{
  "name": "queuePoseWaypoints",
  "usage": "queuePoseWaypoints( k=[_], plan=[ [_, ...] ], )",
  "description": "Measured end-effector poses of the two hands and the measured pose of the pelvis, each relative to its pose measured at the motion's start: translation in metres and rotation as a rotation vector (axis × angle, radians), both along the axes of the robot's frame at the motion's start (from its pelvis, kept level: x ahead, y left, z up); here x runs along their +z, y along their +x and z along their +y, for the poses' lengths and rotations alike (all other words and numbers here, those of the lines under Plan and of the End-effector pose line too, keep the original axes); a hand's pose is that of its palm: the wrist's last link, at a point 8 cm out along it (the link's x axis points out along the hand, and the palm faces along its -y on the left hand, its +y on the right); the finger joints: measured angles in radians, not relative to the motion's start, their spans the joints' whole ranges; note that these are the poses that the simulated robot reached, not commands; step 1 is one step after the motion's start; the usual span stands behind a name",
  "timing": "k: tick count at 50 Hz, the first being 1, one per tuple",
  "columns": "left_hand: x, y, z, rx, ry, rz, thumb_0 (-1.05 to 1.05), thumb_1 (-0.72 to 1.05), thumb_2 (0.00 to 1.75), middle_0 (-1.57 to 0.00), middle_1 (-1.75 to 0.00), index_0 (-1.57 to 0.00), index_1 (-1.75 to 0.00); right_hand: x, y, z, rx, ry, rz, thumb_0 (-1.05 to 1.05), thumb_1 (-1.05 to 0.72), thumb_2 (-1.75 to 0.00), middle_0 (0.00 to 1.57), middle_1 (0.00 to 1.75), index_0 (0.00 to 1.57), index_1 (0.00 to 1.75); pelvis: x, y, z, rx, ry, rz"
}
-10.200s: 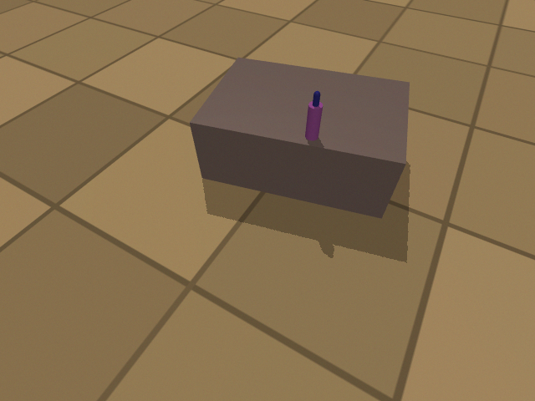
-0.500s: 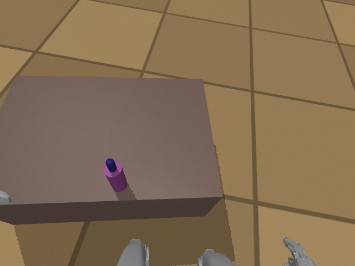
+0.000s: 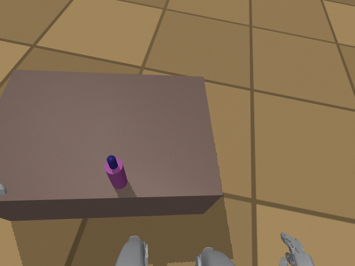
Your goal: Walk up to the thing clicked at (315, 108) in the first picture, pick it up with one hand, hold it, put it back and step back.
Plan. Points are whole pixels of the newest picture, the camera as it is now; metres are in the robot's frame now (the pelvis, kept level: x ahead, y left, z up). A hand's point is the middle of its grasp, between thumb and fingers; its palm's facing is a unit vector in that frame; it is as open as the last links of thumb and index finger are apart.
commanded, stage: go down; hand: left
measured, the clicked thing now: (115, 171) +0.41 +0.19 -0.25
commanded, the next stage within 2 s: none
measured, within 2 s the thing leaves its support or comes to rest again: neither
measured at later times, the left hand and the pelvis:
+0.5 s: hand out of the picture +0.34 +0.39 +0.01, palm faces +0.17 -0.98 -0.10, open 17.3 cm; pelvis +0.00 +0.00 -0.01, yaw +0 degrees
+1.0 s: hand out of the picture +0.34 +0.39 +0.01, palm faces +0.18 -0.98 -0.07, open 17.3 cm; pelvis +0.01 +0.00 -0.01, yaw +0 degrees
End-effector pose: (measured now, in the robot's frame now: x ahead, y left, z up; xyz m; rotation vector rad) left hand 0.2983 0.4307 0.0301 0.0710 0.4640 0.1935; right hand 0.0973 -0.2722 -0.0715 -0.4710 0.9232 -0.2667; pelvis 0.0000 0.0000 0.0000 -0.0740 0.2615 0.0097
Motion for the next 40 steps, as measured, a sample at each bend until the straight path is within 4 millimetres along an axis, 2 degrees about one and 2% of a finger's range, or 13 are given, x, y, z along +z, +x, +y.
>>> queuePoseWaypoints(
  k=[25,40],
  plan=[
    [-0.002,0.014,0.009,-0.003,-0.004,-0.051,-0.02,-0.5,0.03,-0.1,-0.03,-0.05,-0.06,-0.009,-0.017,-0.002,-0.011,-0.015,0.08,0.01,-0.9,-0.9,0.21,0.3,0.21,0.3,-0.006,0.0,0.002,-0.002,-0.007,0.032],
    [-0.005,0.015,0.007,-0.003,-0.016,-0.079,-0.02,-0.5,0.04,-0.09,-0.03,-0.05,-0.06,-0.012,-0.007,-0.002,-0.009,-0.011,0.079,0.01,-0.9,-0.9,0.21,0.3,0.21,0.3,-0.008,0.005,0.001,-0.003,-0.006,0.044]
  ],
)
